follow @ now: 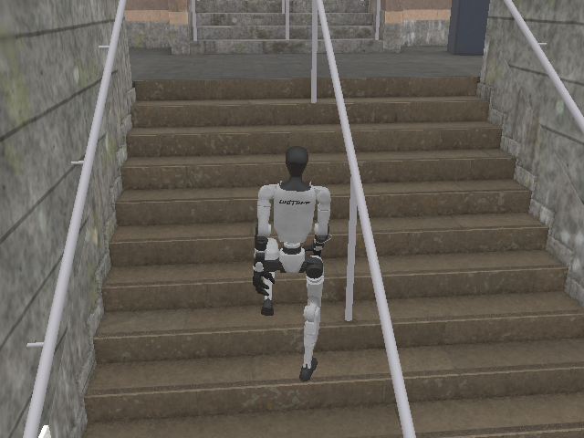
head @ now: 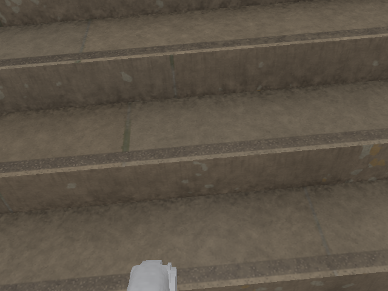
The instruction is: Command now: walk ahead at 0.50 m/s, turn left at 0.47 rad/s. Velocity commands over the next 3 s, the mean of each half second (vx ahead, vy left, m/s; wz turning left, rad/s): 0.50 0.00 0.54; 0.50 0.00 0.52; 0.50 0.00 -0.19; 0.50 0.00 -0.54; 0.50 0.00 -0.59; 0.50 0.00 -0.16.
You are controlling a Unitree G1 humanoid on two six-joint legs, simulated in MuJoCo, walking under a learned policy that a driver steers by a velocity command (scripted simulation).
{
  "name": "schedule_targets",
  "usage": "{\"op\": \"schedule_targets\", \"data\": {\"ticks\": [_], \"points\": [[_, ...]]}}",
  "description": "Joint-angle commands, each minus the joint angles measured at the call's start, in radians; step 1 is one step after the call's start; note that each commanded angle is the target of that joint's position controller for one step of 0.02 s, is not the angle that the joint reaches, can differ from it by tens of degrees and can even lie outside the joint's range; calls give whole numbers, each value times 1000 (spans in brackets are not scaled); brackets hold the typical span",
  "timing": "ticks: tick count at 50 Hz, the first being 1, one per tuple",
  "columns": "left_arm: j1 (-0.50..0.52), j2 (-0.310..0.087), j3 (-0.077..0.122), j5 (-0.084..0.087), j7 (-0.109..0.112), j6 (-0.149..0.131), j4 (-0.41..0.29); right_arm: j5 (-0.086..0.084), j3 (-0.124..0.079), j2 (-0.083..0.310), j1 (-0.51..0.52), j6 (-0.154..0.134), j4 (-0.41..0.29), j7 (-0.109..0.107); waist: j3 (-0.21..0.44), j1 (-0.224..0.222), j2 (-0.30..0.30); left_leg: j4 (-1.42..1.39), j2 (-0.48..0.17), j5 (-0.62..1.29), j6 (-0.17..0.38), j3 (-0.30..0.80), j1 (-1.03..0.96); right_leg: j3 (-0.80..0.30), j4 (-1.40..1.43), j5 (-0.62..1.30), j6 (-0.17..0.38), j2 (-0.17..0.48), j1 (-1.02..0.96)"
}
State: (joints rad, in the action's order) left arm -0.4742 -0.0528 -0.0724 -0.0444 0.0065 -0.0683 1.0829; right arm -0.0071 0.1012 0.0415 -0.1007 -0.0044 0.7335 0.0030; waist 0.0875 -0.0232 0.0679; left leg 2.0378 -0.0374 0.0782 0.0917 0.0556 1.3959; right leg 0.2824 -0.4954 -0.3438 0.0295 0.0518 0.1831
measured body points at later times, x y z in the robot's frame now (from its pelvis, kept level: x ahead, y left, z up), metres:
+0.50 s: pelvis +0.27 +0.09 +0.16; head +0.24 +0.13 +0.61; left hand +0.47 +0.31 +0.12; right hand +0.27 -0.12 +0.02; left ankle +0.22 +0.12 -0.57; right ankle +0.39 -0.04 -0.23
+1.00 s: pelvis +0.52 +0.18 +0.32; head +0.52 +0.18 +0.77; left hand +0.34 +0.34 +0.17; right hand +0.83 +0.16 +0.27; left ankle +0.51 +0.37 -0.20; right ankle +0.56 +0.07 -0.40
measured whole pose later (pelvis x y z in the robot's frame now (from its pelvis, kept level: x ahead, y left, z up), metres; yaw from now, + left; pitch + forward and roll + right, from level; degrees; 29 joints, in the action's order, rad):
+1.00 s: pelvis +0.52 +0.18 +0.32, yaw +35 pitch +3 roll -1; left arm -0.48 -0.18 0.02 -0.03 0.01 -0.05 1.04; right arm -0.01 0.02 0.16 -0.04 -0.05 0.59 0.03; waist 0.07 -0.02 0.03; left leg 1.72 -0.01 0.00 0.07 0.14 1.11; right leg 0.20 -0.61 -0.37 0.02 0.06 0.28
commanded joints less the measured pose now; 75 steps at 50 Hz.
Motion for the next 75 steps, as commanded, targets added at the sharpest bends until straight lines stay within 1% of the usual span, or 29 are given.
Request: {"op": "schedule_targets", "data": {"ticks": [1,6,9,10,11,12,13,16,20,26,29,32,35,36,37,38,39,41,47,52,55,59,61,62,63,65,68,72,75], "points": [[-142,-221,57,12,51,-3,-7,-31,6,41,247,-23,-164,17,-102,-33,-196,-194,-99,-181,-25,-79,121,-211,396,144,76,282,-123],[-58,-207,64,32,35,33,7,-23,28,-40,310,-43,-191,78,-98,17,-104,-465,-82,-451,66,-271,-260,-3,362,949,74,261,-203],[-67,-342,87,34,46,33,-32,-12,-55,124,80,-52,-147,64,89,145,-331,-871,130,-611,124,-344,-786,-32,36,1946,132,288,-266],[1,-386,109,50,54,22,-94,-7,-108,226,-76,-32,-111,53,152,213,-363,-997,143,-590,165,-195,-1005,-53,-180,1933,133,265,-176],[76,-325,98,30,41,-12,-190,11,-163,367,-206,1,-86,27,220,239,-106,-1231,-42,-666,278,273,-1328,-75,-505,1554,65,140,270],[216,-265,93,7,16,-57,-220,31,-200,471,-288,17,-43,-15,256,244,159,-1701,-221,-822,370,839,-1440,-208,-994,289,7,-94,579],[221,-244,116,35,-24,-89,-241,77,-175,411,-312,-5,-15,-30,282,183,97,-1787,-258,-746,286,952,-1445,-463,-1334,199,38,-63,693],[393,-72,60,20,-36,-75,-422,46,-106,133,-264,-48,111,35,1,20,-72,-1644,-158,-419,113,512,-1146,-406,-1761,222,129,-19,943],[204,-38,7,36,-58,-59,-415,44,-86,82,-131,-37,135,60,-122,-149,-100,-1579,-14,-278,-62,116,-887,-373,-1637,355,123,39,1002],[622,27,-47,10,-32,-46,-595,31,-90,146,-409,-14,228,27,-136,12,51,-1677,17,-315,-66,232,-881,-187,-1535,365,44,25,1187],[876,58,-76,-9,-25,-67,-690,30,-114,174,-566,10,212,-52,-66,129,44,-1817,-90,0,28,411,-1131,-126,-1272,249,-17,13,1199],[732,-15,-32,36,-26,-81,-628,12,-128,180,-474,13,196,-80,70,21,102,-1773,-112,690,54,220,-1392,-103,-982,26,47,-47,882],[346,-242,79,60,-20,-78,-536,32,-149,280,-251,-30,134,-61,247,-220,235,-1441,-128,1441,115,230,-1348,-298,-573,-187,142,-72,231],[93,-356,120,22,-18,-64,-461,43,-153,296,-130,-69,80,-47,443,-300,69,-1153,-64,1302,148,204,-1221,-550,-425,-228,183,61,-122],[45,-383,135,-6,3,-35,-398,22,-138,151,-139,-96,38,-9,468,-203,-452,-756,169,114,59,208,-784,-1092,-2,-86,328,256,-403],[114,-294,124,-16,52,-12,-385,31,-142,158,-190,-118,41,31,382,-169,-497,-326,228,-253,20,317,-618,-1423,165,-159,382,360,-309],[161,-193,103,28,70,2,-345,17,-151,165,-112,-112,-13,47,109,-117,-340,-140,179,-280,10,244,-475,-1259,153,-305,327,350,-119],[207,-35,70,14,55,13,-252,29,-108,90,-76,-65,-92,59,-129,36,-18,-57,110,-196,50,151,-418,-809,52,-278,187,279,204],[230,-70,72,9,-22,4,-152,-20,-43,33,-130,-35,-111,43,-204,136,-39,-214,36,-93,18,106,-334,-249,148,65,98,140,400],[184,-257,103,21,13,-22,-194,-1,-65,131,34,-26,-150,-4,-25,59,-153,-655,-73,27,-75,-83,-551,-192,253,205,139,175,202],[4,-246,101,35,46,10,-162,-11,-53,102,283,-42,-215,31,-84,-68,-155,-1080,-74,-81,-62,-158,-629,-274,342,340,157,226,-33],[-63,-343,124,46,43,52,-156,-8,-127,230,40,-94,-155,59,51,45,-251,-1662,78,-146,-22,-177,-993,-290,-26,1183,103,152,-379],[121,-286,125,26,25,8,-234,0,-180,352,-333,-79,-11,11,148,198,-184,-1680,-130,386,-15,36,-1637,-296,-488,646,60,61,181],[38,-91,88,-3,-16,-46,-234,26,-194,438,-431,-40,33,-18,296,147,165,-1430,-401,1082,93,259,-2062,-327,-926,-194,15,-75,689],[50,-121,105,69,-23,-73,-203,73,-197,401,-554,-25,53,-24,418,236,103,-1536,-521,817,245,383,-2004,-485,-1412,-251,-2,-94,839],[364,-34,78,128,-29,-54,-344,67,-157,233,-397,-9,114,-4,122,167,106,-1664,-439,130,168,275,-1787,-367,-1825,-230,10,-36,1224],[424,102,-6,87,-44,8,-506,37,-104,91,-259,-23,187,6,-105,-8,28,-1784,-388,-219,40,108,-1357,-431,-2049,-140,70,1,1323],[385,-89,-1,47,-15,23,-579,82,-98,233,96,-48,135,3,-123,-188,80,-2047,-150,20,15,-368,-606,-187,-1254,198,26,-21,555],[187,-187,51,17,20,39,-455,38,-142,452,-22,-47,177,-12,150,-238,78,-1863,-174,1346,75,-386,-1070,-90,-1140,51,67,-130,283]]}}
Next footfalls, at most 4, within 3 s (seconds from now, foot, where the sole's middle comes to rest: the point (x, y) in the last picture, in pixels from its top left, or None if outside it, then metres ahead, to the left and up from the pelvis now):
0.18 left None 0.26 0.13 -0.61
0.72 right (188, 235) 0.60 0.09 -0.44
1.20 left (63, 236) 0.60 0.45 -0.44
1.56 right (105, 130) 0.88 0.35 -0.28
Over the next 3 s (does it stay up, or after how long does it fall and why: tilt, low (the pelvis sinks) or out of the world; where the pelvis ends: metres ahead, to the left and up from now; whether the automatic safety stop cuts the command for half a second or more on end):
stays up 1.53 0.28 0.84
